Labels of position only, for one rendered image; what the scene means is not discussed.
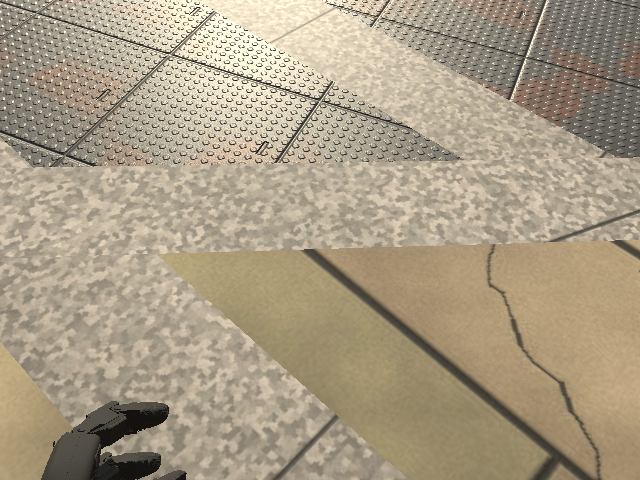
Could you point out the robot left hand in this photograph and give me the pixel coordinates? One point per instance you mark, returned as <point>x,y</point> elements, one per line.
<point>76,455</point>

